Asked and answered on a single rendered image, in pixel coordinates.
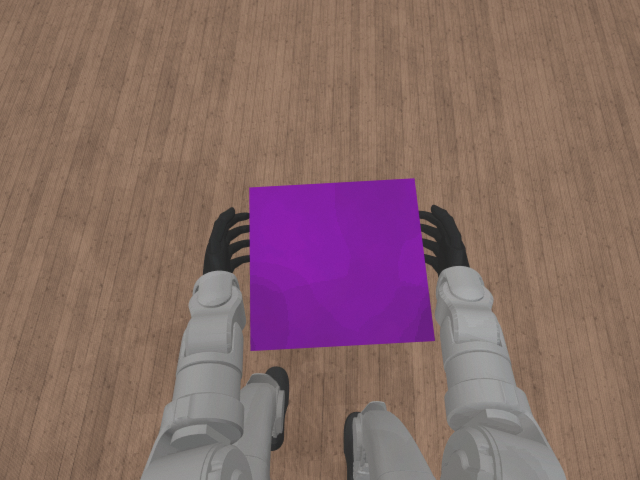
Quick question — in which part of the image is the right robot shin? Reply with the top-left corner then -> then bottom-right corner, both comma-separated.
353,401 -> 387,480

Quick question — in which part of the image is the right robot forearm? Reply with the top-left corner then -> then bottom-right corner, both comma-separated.
435,266 -> 566,478

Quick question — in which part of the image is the left robot hand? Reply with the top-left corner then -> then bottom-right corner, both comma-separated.
203,207 -> 250,275

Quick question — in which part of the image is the right robot hand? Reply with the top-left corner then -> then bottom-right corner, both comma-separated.
419,205 -> 470,278

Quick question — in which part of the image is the right robot upper arm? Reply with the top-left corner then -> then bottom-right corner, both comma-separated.
440,424 -> 566,480

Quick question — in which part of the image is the left robot forearm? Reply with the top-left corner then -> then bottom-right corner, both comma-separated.
140,271 -> 246,480

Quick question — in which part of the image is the carton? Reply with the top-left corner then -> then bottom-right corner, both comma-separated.
249,178 -> 435,351

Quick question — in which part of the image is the robot right thigh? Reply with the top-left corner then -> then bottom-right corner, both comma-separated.
352,410 -> 436,480

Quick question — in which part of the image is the left robot upper arm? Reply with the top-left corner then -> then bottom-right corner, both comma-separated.
141,442 -> 253,480

